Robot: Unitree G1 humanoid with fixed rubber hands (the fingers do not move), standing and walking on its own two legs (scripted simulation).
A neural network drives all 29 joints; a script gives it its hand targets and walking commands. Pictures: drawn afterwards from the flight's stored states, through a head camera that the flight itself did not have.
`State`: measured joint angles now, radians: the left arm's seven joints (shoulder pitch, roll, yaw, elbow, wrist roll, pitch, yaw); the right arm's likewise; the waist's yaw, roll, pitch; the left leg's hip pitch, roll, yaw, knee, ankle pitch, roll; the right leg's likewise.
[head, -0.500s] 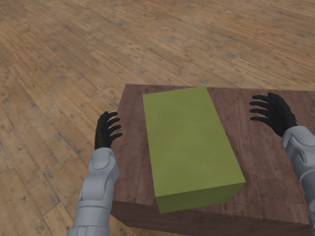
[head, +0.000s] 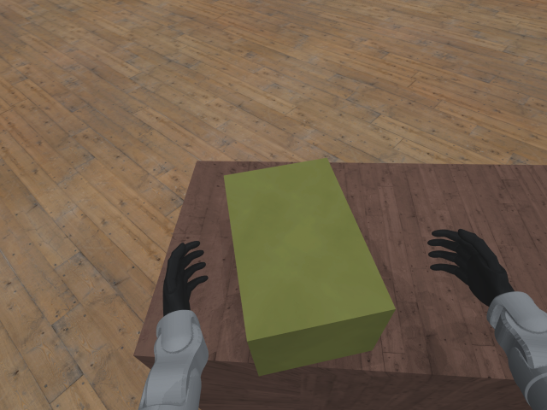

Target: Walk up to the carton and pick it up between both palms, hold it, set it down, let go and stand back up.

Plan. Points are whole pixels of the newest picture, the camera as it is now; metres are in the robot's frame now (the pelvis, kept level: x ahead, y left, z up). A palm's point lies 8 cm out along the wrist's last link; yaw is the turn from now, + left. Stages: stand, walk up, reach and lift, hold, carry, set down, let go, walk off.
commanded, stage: set down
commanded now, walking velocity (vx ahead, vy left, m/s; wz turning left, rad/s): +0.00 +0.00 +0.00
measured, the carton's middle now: (295, 259) +0.41 +0.04 -0.06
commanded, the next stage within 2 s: none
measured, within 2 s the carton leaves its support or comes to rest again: neither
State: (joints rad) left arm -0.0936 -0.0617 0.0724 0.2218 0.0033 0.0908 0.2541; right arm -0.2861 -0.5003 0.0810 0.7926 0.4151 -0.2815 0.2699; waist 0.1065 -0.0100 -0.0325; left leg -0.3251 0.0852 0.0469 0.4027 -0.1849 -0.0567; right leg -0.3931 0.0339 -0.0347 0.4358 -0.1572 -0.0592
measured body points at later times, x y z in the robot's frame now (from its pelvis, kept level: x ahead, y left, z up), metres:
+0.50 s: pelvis +0.01 +0.01 +0.00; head +0.03 +0.01 +0.45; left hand +0.25 +0.19 +0.00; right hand +0.28 -0.25 -0.01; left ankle +0.00 +0.17 -0.74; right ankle +0.04 -0.08 -0.74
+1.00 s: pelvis +0.01 +0.02 +0.00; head +0.02 +0.03 +0.45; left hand +0.21 +0.20 -0.03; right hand +0.24 -0.23 -0.04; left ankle +0.00 +0.17 -0.74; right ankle +0.04 -0.08 -0.74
